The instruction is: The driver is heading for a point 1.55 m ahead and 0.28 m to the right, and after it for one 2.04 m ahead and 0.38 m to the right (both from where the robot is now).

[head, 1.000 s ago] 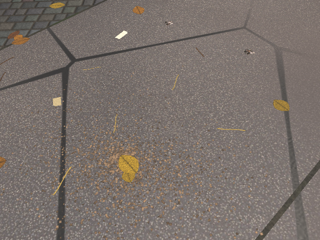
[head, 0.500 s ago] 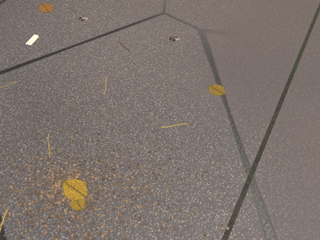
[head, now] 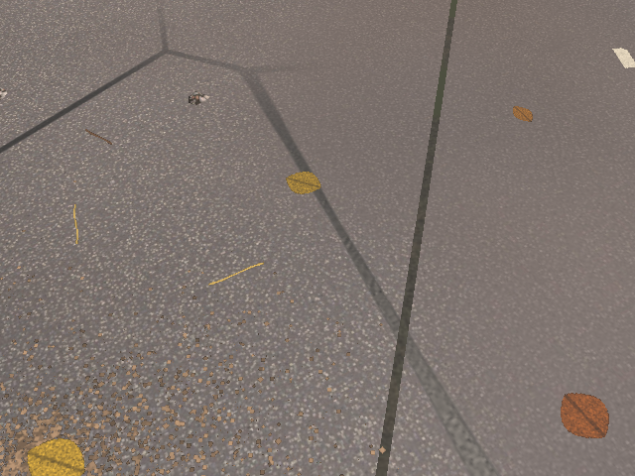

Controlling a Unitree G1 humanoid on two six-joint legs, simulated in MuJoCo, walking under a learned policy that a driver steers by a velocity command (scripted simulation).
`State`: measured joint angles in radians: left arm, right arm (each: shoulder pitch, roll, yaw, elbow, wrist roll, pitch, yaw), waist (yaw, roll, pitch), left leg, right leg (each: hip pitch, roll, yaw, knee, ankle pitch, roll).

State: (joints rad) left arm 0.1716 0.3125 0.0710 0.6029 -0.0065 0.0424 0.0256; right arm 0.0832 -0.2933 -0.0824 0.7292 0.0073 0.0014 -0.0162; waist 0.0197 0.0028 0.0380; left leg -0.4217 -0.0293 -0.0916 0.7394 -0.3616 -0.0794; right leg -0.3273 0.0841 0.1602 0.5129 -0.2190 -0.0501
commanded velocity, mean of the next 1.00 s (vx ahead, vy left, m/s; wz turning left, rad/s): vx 0.01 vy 0.00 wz -0.40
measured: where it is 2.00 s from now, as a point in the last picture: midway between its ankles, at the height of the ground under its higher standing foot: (452, 467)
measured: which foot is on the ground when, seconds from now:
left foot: up 0.00-0.06, down 0.08-0.50, up 0.52-0.88, down 0.90-1.00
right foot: down 0.00-0.08, up 0.10-0.48, down 0.50-1.00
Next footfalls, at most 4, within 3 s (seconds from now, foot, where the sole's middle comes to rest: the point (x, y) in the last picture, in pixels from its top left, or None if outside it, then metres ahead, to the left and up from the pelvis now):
0.08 left None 0.06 0.14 -0.78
0.50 right None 0.01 -0.13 -0.78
0.90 left None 0.08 0.09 -0.78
1.58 left None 0.42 -0.04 -0.78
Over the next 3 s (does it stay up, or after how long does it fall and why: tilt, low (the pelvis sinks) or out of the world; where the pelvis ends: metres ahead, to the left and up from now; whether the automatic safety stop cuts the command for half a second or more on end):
stays up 0.83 -0.25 0.00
